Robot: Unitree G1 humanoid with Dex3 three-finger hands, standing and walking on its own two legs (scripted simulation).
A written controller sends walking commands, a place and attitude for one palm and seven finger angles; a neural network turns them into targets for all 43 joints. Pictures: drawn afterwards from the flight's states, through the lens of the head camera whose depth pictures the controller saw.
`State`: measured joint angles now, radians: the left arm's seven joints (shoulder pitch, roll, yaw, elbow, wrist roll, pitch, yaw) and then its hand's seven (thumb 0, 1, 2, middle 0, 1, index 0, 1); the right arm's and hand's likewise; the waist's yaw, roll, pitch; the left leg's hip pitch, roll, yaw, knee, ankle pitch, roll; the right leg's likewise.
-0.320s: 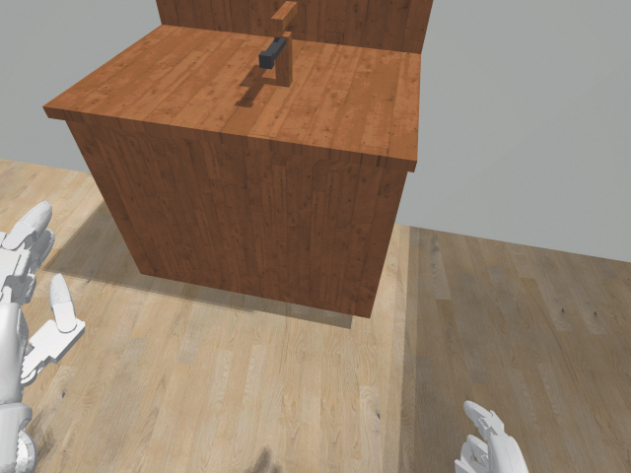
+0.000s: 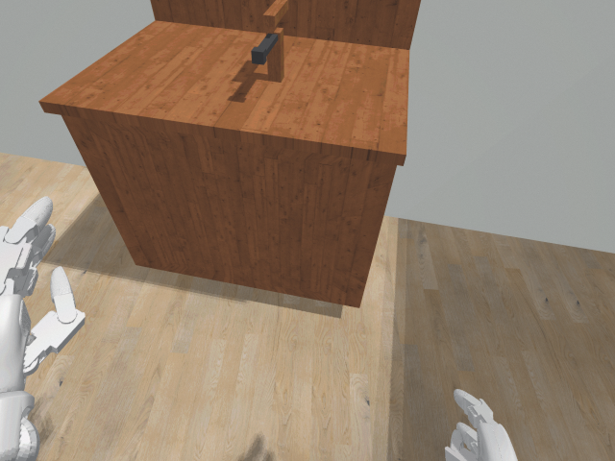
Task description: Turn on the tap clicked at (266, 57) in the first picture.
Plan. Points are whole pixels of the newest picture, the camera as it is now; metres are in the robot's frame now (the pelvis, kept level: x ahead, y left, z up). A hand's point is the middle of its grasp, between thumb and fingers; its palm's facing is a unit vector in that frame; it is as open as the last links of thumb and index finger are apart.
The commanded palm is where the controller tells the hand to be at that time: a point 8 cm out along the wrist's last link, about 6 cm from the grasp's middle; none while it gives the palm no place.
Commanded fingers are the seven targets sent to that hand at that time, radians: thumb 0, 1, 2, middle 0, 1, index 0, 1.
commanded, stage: look at it before walking up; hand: left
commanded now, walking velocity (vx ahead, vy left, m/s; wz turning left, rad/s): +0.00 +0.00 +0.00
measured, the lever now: (259, 55) +0.90 +0.18 +0.13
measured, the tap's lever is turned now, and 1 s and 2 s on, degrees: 0 0 0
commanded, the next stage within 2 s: turn to face it in 0.08 s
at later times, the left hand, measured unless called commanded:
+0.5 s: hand (113, 307) +0.22 +0.21 +0.15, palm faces +0.37 -0.85 -0.37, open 7.5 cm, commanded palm +0.17 +0.25 +0.18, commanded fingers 0.00 0.90 0.90 -0.20 -0.30 -0.20 -0.30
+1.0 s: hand (184, 306) +0.22 +0.14 +0.17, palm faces +0.12 -0.90 -0.42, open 7.5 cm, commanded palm +0.20 +0.19 +0.18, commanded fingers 0.00 0.90 0.90 -0.20 -0.30 -0.20 -0.30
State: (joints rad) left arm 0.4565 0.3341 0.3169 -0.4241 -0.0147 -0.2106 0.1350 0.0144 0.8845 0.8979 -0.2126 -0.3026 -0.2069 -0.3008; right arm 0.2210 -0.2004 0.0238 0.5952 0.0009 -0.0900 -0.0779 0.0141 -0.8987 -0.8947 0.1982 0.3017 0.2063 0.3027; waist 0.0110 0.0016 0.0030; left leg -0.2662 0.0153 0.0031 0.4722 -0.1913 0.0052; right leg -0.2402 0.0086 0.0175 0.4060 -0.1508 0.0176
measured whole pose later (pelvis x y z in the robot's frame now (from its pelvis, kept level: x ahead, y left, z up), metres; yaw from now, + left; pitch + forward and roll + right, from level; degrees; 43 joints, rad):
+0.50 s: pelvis -0.01 -0.01 -0.01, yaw -6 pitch -1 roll +1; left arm 0.42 0.33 0.35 -0.45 -0.02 -0.20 0.15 0.02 0.89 0.90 -0.21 -0.30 -0.20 -0.30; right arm 0.19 -0.18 0.02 0.55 0.01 -0.09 -0.06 0.01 -0.90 -0.89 0.20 0.30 0.21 0.30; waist 0.04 -0.03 0.04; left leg -0.33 0.05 0.10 0.60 -0.25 -0.01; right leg -0.38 0.05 0.11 0.62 -0.22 0.00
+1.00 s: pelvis -0.05 -0.02 -0.01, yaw -20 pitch +0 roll +1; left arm 0.49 0.36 0.38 -0.52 -0.03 -0.21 0.13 0.02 0.88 0.90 -0.21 -0.30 -0.21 -0.30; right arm 0.22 -0.18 0.00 0.55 0.01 -0.03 -0.02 0.01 -0.90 -0.89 0.20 0.30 0.20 0.30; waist 0.03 -0.02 0.02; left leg -0.21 0.09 0.12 0.56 -0.33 -0.04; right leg -0.55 0.06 0.03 0.99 -0.40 0.04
